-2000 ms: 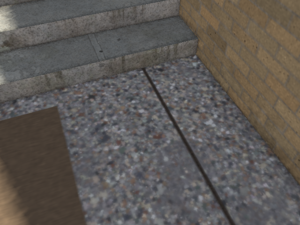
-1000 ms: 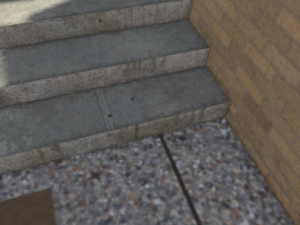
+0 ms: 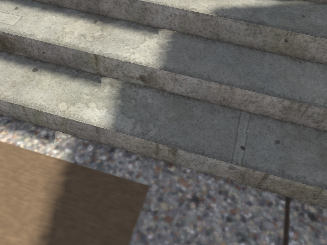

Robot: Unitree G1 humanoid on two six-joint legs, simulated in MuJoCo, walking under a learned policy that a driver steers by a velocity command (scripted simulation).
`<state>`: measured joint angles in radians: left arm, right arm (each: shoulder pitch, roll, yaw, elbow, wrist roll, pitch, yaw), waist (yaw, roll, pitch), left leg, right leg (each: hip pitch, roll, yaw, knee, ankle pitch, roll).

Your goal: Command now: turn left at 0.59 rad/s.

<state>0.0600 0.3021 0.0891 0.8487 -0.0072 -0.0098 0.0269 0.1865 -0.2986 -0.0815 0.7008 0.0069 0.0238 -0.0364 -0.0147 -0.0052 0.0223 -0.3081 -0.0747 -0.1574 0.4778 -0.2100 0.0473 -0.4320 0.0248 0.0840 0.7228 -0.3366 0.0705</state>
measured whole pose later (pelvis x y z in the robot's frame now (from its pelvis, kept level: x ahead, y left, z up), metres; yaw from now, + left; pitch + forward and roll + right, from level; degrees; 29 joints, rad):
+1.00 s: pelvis +0.33 +0.14 -0.01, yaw +16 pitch +1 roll +2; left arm 0.07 0.25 0.02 0.77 0.04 -0.02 -0.06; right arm 0.45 -0.27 -0.04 0.86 -0.03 -0.06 0.01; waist -0.05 -0.03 0.03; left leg 0.13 -0.07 0.03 0.21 -0.36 0.04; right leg -0.54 -0.04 -0.08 0.58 -0.09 -0.06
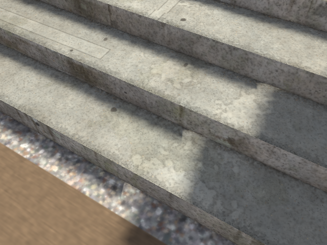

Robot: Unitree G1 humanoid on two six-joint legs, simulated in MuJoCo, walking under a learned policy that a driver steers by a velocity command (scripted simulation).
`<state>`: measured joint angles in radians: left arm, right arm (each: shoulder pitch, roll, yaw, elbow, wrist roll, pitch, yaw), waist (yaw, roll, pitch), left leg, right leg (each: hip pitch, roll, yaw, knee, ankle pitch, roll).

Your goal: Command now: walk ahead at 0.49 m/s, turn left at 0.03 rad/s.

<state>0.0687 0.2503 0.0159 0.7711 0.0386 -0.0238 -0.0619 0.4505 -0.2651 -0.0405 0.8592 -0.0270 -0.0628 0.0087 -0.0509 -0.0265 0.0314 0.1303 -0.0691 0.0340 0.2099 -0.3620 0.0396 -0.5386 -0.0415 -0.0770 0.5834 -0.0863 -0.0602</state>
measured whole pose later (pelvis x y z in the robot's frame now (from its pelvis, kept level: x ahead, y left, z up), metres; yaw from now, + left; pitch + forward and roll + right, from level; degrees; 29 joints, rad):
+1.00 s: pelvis +0.51 +0.01 +0.01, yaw -12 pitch +2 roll +0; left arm 0.05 0.12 -0.01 0.73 0.02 0.03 0.03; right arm 0.53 -0.16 0.02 1.11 -0.04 -0.11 -0.01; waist 0.00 -0.01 -0.01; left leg -0.03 0.01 0.26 0.33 -0.34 0.04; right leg -1.21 -0.01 -0.03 2.01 -0.42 -0.11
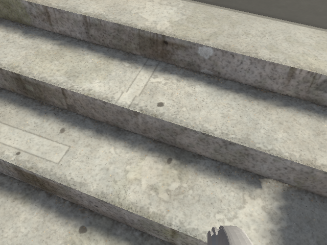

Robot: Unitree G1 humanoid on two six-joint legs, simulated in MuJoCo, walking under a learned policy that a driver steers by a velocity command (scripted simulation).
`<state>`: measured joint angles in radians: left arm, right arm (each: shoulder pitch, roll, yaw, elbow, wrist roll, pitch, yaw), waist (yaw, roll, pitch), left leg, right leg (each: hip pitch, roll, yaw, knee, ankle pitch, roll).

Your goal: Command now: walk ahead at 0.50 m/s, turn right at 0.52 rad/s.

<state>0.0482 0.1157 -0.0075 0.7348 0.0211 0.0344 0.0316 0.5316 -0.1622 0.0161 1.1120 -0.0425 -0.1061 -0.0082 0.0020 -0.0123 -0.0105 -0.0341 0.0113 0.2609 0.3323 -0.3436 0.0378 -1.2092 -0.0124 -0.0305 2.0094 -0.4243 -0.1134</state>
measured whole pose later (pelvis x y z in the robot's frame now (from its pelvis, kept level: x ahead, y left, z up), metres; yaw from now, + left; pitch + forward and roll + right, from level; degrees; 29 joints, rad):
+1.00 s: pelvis +0.59 -0.12 +0.27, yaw -25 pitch +6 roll +1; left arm 0.02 0.16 -0.04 0.78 0.02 -0.05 -0.05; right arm 0.48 -0.11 0.03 1.10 -0.12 -0.08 0.03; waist -0.05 -0.01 -0.13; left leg -0.19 -0.02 0.13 0.38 -0.29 0.04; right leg -1.33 -0.06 0.03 1.85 -0.25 -0.13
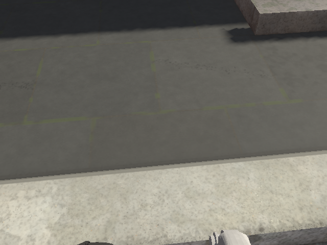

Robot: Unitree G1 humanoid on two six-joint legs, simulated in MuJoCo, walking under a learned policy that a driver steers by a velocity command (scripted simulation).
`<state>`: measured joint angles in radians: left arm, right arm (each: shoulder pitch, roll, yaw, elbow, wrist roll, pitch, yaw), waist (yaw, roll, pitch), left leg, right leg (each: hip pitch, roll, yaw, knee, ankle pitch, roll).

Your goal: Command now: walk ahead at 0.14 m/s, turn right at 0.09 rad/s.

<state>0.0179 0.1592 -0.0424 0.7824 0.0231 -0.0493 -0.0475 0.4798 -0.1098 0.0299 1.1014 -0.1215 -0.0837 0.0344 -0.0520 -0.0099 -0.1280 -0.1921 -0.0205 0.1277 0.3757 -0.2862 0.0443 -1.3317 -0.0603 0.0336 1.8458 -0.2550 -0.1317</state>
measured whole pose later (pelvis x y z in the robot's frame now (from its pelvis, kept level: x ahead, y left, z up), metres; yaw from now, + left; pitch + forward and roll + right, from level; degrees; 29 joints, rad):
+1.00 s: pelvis +0.18 +0.00 +0.13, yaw +22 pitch +6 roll +0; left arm 0.16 0.29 0.07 0.77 0.05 -0.07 0.01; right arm 0.16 -0.23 -0.05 0.70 0.00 -0.11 0.01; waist -0.02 -0.02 -0.10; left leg -0.42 -0.11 -0.13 0.52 -0.20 0.08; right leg -0.52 -0.02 0.03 0.94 -0.43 0.12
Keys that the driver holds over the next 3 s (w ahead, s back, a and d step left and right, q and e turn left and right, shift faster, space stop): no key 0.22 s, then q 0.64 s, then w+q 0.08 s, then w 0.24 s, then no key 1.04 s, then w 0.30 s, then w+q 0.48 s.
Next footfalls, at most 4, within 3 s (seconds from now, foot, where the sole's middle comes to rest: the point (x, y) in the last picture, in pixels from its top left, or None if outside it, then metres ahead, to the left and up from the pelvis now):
0.14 right None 0.26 -0.13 -0.64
0.62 left None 0.22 0.11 -0.64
1.08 right None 0.25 -0.11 -0.64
1.52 left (79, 230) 0.52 0.29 -0.51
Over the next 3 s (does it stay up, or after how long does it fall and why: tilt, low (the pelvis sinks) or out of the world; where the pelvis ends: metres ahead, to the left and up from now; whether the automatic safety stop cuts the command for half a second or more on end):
stays up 0.81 0.27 0.24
